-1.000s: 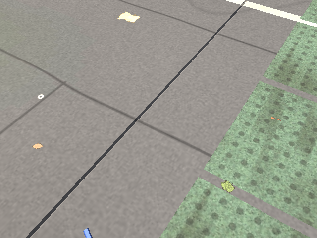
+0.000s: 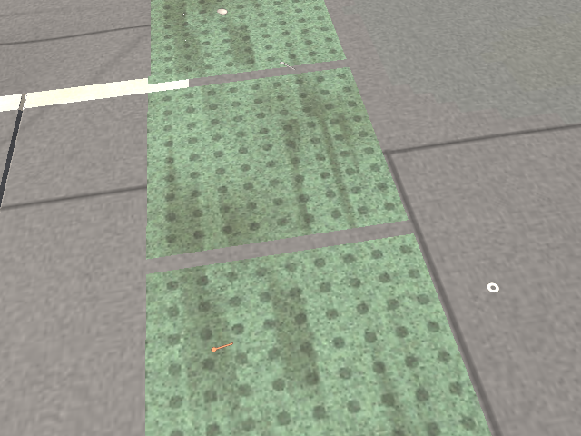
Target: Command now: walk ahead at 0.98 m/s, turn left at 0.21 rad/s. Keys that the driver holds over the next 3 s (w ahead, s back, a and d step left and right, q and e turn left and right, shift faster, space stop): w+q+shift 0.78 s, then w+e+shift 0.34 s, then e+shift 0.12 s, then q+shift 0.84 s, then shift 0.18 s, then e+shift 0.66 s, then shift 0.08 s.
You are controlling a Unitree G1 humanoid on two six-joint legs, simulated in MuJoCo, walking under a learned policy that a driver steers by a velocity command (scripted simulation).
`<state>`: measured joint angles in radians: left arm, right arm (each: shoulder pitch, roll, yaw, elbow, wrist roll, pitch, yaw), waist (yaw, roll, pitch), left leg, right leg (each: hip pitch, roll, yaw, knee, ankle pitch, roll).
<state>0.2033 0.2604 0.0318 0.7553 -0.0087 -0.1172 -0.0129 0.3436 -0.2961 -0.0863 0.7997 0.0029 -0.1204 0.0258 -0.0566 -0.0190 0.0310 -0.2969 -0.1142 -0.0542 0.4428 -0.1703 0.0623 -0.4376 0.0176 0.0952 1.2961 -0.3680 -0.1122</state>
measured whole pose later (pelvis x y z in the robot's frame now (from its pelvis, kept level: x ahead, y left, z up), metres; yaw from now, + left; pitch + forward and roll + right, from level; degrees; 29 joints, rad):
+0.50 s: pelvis +0.40 -0.02 +0.00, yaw +23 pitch +0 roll -4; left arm 0.44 0.32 0.09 0.86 0.00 -0.10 0.01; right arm 0.14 -0.34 -0.07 0.61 0.04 -0.03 0.03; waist 0.08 0.05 0.00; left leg -0.85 0.12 -0.01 1.21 -0.12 0.05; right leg 0.02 0.01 -0.16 0.33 -0.35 0.03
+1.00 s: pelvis +0.77 +0.22 +0.00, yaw +42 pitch -1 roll +1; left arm 0.12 0.27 0.01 0.65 0.00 -0.11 0.00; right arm 0.39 -0.24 -0.02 0.75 0.00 -0.11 0.02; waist -0.06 -0.04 0.03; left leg 0.01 -0.14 -0.03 0.34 -0.33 0.12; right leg -0.79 -0.15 0.04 0.78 0.20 0.00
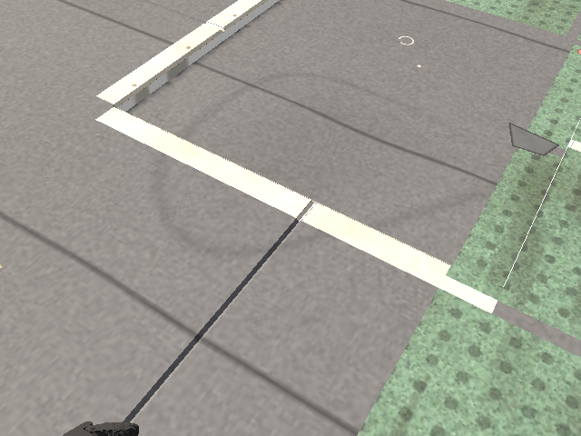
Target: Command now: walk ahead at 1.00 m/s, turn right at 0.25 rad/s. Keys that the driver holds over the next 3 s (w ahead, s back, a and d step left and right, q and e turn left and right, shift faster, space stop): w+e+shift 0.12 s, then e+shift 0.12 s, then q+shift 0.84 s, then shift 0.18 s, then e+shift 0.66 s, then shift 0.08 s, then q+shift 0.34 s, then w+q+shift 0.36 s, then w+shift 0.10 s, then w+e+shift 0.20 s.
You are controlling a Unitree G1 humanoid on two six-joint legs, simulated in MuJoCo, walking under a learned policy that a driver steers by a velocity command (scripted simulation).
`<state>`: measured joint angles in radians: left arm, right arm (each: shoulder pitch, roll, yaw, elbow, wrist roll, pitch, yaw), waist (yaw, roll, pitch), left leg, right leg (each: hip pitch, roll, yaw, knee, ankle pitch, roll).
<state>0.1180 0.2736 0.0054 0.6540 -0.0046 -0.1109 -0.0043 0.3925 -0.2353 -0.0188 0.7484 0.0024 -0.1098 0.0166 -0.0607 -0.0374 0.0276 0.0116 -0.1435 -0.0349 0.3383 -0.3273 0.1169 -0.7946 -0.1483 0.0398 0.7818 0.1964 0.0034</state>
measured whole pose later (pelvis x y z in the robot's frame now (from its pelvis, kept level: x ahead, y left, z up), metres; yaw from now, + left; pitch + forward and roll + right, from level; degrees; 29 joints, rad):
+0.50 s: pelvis +0.39 -0.09 +0.01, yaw -10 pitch +1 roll -1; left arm 0.21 0.26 0.01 0.72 0.01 -0.08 0.01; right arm 0.16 -0.29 -0.02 0.69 0.02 -0.07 0.00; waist 0.03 0.05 0.07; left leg -0.69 0.07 -0.07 0.77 0.03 -0.03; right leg -0.14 0.15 -0.03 0.32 -0.19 -0.13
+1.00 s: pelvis +0.55 -0.13 +0.00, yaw +15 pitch +3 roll -1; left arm 0.04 0.27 0.04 0.69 -0.01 0.00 0.01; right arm 0.21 -0.32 -0.10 0.56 0.02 0.06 -0.05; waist -0.03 0.00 0.05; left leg -0.40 -0.17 -0.28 0.47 -0.08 0.03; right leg -0.47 0.07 0.20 0.70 -0.30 0.06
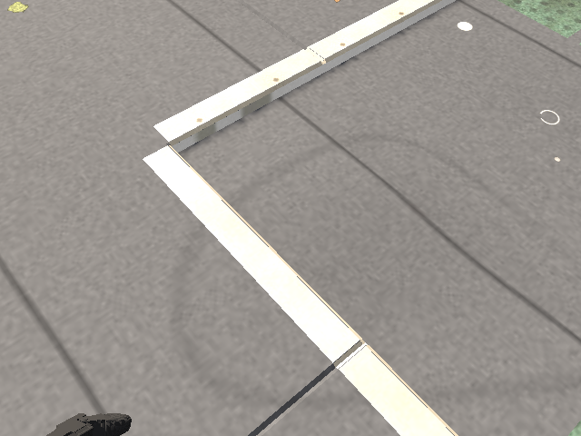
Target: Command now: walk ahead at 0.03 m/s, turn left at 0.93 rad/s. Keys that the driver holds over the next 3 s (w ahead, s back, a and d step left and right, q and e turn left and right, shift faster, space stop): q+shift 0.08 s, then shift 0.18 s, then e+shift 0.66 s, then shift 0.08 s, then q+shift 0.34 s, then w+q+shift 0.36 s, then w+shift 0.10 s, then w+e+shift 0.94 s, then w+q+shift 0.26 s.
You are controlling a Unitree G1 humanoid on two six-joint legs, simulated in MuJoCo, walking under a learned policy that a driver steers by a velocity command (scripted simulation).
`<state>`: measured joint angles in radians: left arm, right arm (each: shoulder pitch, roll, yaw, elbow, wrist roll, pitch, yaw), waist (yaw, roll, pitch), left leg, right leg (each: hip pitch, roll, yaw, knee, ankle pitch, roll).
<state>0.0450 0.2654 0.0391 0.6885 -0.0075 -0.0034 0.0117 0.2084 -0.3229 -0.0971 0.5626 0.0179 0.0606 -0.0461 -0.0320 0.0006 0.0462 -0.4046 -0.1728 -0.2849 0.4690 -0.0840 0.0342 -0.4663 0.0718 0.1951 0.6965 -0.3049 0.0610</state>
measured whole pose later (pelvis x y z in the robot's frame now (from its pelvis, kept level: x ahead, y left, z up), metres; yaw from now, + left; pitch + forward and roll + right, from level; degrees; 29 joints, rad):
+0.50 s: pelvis +0.02 -0.03 +0.00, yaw +7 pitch +2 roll +1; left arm 0.24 0.28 0.05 0.74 -0.03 0.02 0.01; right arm 0.16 -0.24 -0.04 0.63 -0.01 0.03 -0.04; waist 0.06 -0.03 0.04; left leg -0.21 -0.03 -0.05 0.47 -0.29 0.00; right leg -0.37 0.03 0.10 0.60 -0.31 -0.01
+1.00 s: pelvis +0.02 -0.09 +0.00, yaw -17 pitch +3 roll +2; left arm 0.20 0.32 0.08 0.58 -0.01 0.03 0.01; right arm 0.10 -0.32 -0.09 0.68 -0.01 0.00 -0.03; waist 0.01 0.03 0.07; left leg -0.56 0.02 -0.04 1.16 -0.42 -0.05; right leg -0.36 0.05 0.04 0.52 -0.21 -0.06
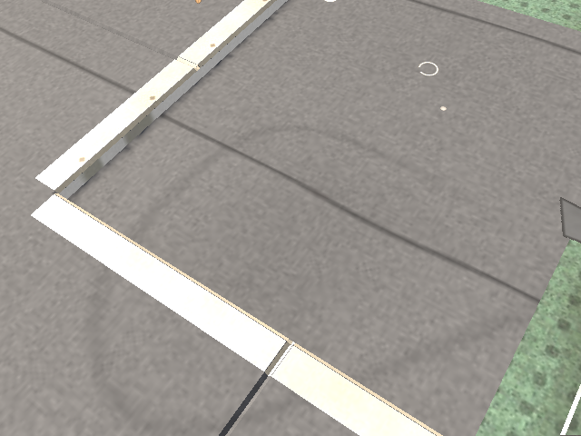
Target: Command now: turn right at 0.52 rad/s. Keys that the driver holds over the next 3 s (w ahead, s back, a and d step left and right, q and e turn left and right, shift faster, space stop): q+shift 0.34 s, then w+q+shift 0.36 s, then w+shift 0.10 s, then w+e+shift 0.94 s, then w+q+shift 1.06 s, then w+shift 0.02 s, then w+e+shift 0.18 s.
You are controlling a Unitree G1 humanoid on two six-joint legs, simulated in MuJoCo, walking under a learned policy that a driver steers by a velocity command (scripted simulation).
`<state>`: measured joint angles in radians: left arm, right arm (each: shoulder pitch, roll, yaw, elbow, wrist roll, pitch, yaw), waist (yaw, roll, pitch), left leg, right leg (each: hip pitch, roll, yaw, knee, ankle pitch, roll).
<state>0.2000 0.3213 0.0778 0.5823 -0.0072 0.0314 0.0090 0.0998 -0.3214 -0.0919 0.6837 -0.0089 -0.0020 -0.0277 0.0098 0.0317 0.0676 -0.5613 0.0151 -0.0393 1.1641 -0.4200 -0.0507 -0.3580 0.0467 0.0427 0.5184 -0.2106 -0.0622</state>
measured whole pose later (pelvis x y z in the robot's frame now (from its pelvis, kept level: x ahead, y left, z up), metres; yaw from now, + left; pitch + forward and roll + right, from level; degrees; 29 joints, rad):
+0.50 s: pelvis +0.06 +0.05 -0.01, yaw +14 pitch +2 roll -1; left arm 0.14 0.31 0.08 0.69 -0.03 -0.02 -0.01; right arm 0.37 -0.29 -0.07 0.74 0.02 -0.03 0.02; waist -0.03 -0.05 0.00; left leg -0.24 -0.03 0.01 0.60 -0.40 0.09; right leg -0.41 0.00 0.00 0.97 -0.47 -0.03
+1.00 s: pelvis +0.38 +0.15 -0.01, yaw +28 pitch +2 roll -3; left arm 0.24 0.29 0.06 0.72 -0.01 -0.11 -0.04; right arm 0.32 -0.27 -0.01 0.75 0.02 -0.10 0.00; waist 0.01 0.02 0.03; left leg -0.33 -0.02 -0.10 1.28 -0.38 0.09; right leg -0.36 0.10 0.03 0.52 -0.21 -0.05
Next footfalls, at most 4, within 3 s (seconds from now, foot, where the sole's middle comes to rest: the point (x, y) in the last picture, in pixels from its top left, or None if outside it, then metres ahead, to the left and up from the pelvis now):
0.42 left None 0.03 0.13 -0.77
0.86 right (288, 394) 0.50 0.09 -0.77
1.26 left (124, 320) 0.69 0.51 -0.77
1.72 right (225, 187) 1.15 0.29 -0.82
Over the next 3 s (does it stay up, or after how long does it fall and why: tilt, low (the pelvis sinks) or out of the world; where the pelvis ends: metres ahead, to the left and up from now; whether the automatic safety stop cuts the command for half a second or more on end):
stays up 1.99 0.45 -0.01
